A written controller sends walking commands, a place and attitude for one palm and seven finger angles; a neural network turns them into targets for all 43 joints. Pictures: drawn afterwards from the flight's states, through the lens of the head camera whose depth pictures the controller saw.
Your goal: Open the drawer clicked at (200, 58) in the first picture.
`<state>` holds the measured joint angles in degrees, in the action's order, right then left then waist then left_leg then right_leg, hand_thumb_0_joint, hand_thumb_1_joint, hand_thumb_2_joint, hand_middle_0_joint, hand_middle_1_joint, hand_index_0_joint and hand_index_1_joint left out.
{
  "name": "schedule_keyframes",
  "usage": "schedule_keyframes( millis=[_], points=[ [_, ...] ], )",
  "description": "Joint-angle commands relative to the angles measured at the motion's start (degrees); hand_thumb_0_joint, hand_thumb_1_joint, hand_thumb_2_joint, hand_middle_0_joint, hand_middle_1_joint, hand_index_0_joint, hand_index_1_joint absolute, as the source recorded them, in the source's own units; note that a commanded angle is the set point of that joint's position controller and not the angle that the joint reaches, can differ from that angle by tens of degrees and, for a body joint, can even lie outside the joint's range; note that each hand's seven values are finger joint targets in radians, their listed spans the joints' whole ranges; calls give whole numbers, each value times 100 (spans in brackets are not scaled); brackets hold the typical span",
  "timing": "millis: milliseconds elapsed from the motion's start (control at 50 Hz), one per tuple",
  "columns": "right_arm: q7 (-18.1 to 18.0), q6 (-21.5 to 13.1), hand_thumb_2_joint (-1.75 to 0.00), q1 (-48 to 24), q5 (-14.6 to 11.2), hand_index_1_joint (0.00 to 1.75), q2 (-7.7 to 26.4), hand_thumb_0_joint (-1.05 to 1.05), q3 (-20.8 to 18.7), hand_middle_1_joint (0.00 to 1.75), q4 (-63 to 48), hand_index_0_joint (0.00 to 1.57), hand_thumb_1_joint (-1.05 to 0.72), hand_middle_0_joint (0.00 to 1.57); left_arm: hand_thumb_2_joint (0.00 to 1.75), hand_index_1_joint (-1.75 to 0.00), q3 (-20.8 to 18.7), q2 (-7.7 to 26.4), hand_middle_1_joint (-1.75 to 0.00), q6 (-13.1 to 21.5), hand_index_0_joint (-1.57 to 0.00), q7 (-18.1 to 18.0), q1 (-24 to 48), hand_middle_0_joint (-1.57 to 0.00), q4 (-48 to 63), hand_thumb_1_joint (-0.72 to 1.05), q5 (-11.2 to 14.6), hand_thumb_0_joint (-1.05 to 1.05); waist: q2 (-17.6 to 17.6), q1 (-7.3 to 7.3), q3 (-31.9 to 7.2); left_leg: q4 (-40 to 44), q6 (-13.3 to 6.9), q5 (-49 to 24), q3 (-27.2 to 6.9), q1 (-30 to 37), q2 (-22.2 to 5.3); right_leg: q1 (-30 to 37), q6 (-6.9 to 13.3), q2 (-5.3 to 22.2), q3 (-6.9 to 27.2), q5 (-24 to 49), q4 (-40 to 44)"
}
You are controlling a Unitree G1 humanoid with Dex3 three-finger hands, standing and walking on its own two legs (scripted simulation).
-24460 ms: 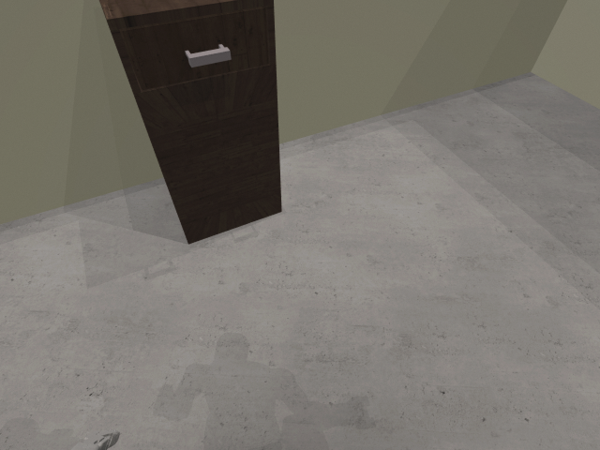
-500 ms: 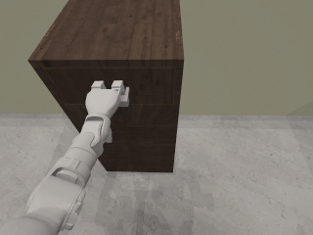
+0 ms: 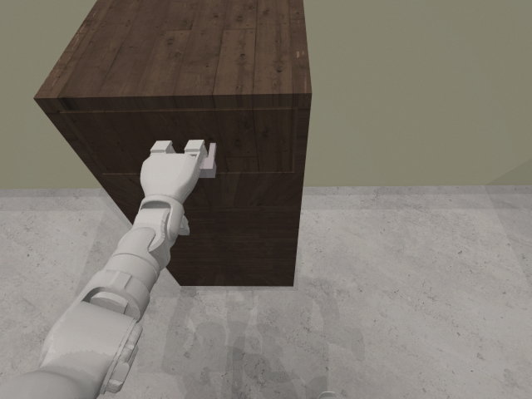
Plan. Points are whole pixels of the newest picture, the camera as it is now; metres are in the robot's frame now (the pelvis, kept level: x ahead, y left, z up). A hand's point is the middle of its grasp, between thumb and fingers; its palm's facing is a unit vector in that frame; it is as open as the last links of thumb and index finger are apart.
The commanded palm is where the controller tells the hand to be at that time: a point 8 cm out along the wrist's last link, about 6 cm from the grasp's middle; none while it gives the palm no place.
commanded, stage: close the thumb around the handle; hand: left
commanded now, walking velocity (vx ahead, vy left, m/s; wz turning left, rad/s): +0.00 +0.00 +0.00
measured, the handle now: (184, 158) +0.51 +0.15 +0.03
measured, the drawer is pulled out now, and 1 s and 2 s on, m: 0.00 0.02 0.11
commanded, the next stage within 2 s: pull the drawer open in 0.50 s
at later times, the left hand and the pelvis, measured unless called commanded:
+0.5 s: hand (181, 193) +0.44 +0.15 +0.02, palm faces -0.02 -0.03 -1.00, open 6.4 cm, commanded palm +0.41 +0.15 +0.07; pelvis +0.01 +0.00 +0.00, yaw +1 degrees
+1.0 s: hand (180, 203) +0.42 +0.15 +0.01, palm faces -0.02 -0.05 -1.00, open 6.3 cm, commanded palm +0.37 +0.15 +0.07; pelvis +0.02 +0.00 +0.01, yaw +0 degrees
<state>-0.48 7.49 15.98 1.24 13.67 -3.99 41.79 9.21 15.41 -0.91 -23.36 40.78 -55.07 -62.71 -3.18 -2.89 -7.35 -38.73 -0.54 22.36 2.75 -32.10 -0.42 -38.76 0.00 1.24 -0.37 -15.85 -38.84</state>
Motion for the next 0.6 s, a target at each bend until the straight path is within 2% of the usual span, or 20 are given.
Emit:
schedule_keyframes(
  millis=[0, 60, 100, 160, 220, 260, 280, 300, 320, 360, 380, 420, 440, 460, 480, 500, 520, 540, 560, 580],
  points=[
    [-78, -129, -90, 244, 8, 30, 741, 0, -221, 30, -523, 20, -90, 20, 56, -127, -294, 973, -127, -73, -34, -186, 2260, -34, 987, 12, -10, 0, 570, -89, -2184, 360, -103, -2290, -18, 608, 193, 1938, 212, -258, -109, 2030, 250],
    [-86, -129, -90, 234, 7, 30, 725, 0, -220, 30, -554, 20, -90, 20, 64, -128, -282, 961, -128, -22, -36, -147, 2228, -36, 1055, 28, -26, 0, 420, -54, -2199, 359, -94, -2371, -21, 683, 195, 1925, 224, -255, -108, 2059, 234],
    [-74, -136, -90, 232, 10, 30, 712, 0, -221, 30, -578, 20, -90, 20, 68, -130, -207, 847, -130, 6, -36, -140, 2217, -36, 1110, 40, -29, 0, 474, -72, -2170, 358, -91, -2410, -29, 713, 183, 1907, 222, -258, -118, 2076, 242],
    [-62, -135, -90, 242, 23, 30, 696, 0, -244, 30, -616, 20, -90, 20, 76, -131, -246, 825, -131, 68, -38, -132, 2063, -38, 1249, 56, -31, 0, 450, -13, -2346, 310, -84, -2693, -41, 830, 167, 1970, 230, -260, -121, 2257, 196],
    [-38, -131, -90, 206, 24, 30, 691, 0, -252, 30, -658, 20, -90, 20, 83, -133, -241, 775, -133, 97, -39, -129, 1987, -39, 1388, 73, -12, 0, 422, 10, -2316, 283, -80, -2865, -45, 833, 175, 2021, 237, -256, -127, 2401, 186],
    [-14, -121, -90, 222, 25, 30, 681, 0, -265, 30, -657, 20, -90, 20, 88, -134, -207, 711, -134, 101, -40, -141, 1882, -40, 1539, 84, -23, 0, 329, 40, -2432, 257, -58, -3140, -75, 976, 136, 1974, 235, -260, -145, 2470, 139],
    [-3, -110, -90, 203, 22, 30, 671, 0, -275, 30, -658, 20, -90, 20, 90, -135, -93, 562, -135, 74, -40, -137, 1832, -40, 1541, 90, -24, 0, 382, 12, -2410, 220, -59, -3211, -64, 1005, 135, 1947, 228, -268, -150, 2522, 139],
    [13, -108, -90, 216, 29, 30, 668, 0, -284, 30, -648, 20, -90, 20, 90, -135, -5, 439, -135, 55, -40, -128, 1836, -40, 1567, 90, 11, 0, 378, -26, -2367, 226, -58, -3219, -67, 1051, 120, 1917, 220, -266, -158, 2532, 173],
    [14, -98, -90, 196, 18, 30, 687, 0, -283, 30, -653, 20, -90, 20, 90, -135, -173, 625, -135, 51, -40, -131, 1803, -40, 1606, 90, 9, 0, 429, 9, -2380, 217, -57, -3287, -95, 1027, 125, 1961, 234, -272, -159, 2533, 160],
    [20, -78, -90, 182, 16, 30, 683, 0, -274, 30, -624, 20, -90, 20, 90, -135, 27, 448, -135, -2, -40, -125, 1903, -40, 1573, 90, -13, 0, 375, -60, -2286, 221, -52, -3149, -82, 1021, 130, 1855, 225, -271, -170, 2476, 166],
    [15, -71, -90, 180, 15, 30, 683, 0, -284, 30, -592, 20, -90, 20, 90, -135, 48, 431, -135, -25, -40, -131, 1994, -40, 1533, 90, -27, 0, 455, -88, -2242, 233, -57, -3065, -76, 1012, 129, 1842, 221, -275, -171, 2435, 183],
    [3, -64, -90, 140, 20, 30, 702, 0, -275, 30, -601, 20, -90, 20, 90, -135, -35, 557, -135, -49, -40, -136, 2056, -40, 1584, 90, -35, 0, 421, -61, -2281, 252, -61, -3039, -89, 994, 154, 1924, 237, -271, -169, 2430, 191],
    [6, -49, -90, 163, 22, 30, 684, 0, -278, 30, -586, 20, -90, 20, 90, -135, 24, 497, -135, -61, -40, -130, 2043, -40, 1603, 90, -43, 0, 304, -42, -2405, 238, -55, -3150, -93, 1069, 149, 1941, 238, -262, -157, 2481, 159],
    [6, -41, -90, 140, 24, 30, 667, 0, -277, 30, -583, 20, -90, 20, 90, -135, 104, 399, -135, -84, -40, -123, 2070, -40, 1581, 90, -21, 0, 331, -77, -2326, 227, -64, -3109, -69, 1085, 150, 1908, 233, -272, -174, 2504, 183],
    [-5, -32, -90, 158, 33, 30, 681, 0, -279, 30, -542, 20, -90, 20, 90, -135, 22, 500, -135, -94, -40, -122, 2112, -40, 1525, 90, -27, 0, 432, -100, -2265, 228, -67, -3060, -67, 1048, 150, 1922, 226, -269, -168, 2522, 196],
    [-13, -26, -90, 156, 35, 30, 689, 0, -266, 30, -561, 20, -90, 20, 90, -135, -68, 602, -135, -97, -40, -117, 2039, -40, 1516, 90, -20, 0, 497, -37, -2363, 258, -74, -2984, -58, 966, 172, 2065, 223, -260, -151, 2542, 188],
    [-29, -16, -90, 107, 31, 30, 702, 0, -254, 30, -582, 20, -90, 20, 90, -135, -136, 717, -135, -88, -40, -105, 2051, -40, 1564, 90, -23, 0, 424, -28, -2386, 263, -70, -2979, -76, 959, 187, 2111, 240, -260, -142, 2545, 188],
    [-23, -12, -90, 106, 21, 30, 663, 0, -249, 30, -581, 20, -90, 20, 90, -135, 93, 448, -135, -102, -40, -75, 2008, -40, 1473, 90, -24, 0, 442, -77, -2255, 262, -76, -2942, -68, 940, 193, 2038, 232, -258, -164, 2539, 190],
    [-26, -21, -90, 120, 21, 30, 668, 0, -255, 30, -556, 20, -90, 20, 90, -135, 54, 483, -135, -76, -40, -84, 2149, -40, 1530, 90, -4, 0, 475, -92, -2237, 274, -74, -2893, -70, 942, 175, 2002, 225, -254, -163, 2502, 202],
    [-34, -15, -90, 118, 25, 30, 671, 0, -257, 30, -562, 20, -90, 20, 90, -135, -25, 559, -135, -74, -40, -78, 2031, -40, 1462, 90, -28, 0, 495, -49, -2264, 272, -79, -2911, -63, 936, 187, 2043, 229, -259, -155, 2504, 199]
  ],
)
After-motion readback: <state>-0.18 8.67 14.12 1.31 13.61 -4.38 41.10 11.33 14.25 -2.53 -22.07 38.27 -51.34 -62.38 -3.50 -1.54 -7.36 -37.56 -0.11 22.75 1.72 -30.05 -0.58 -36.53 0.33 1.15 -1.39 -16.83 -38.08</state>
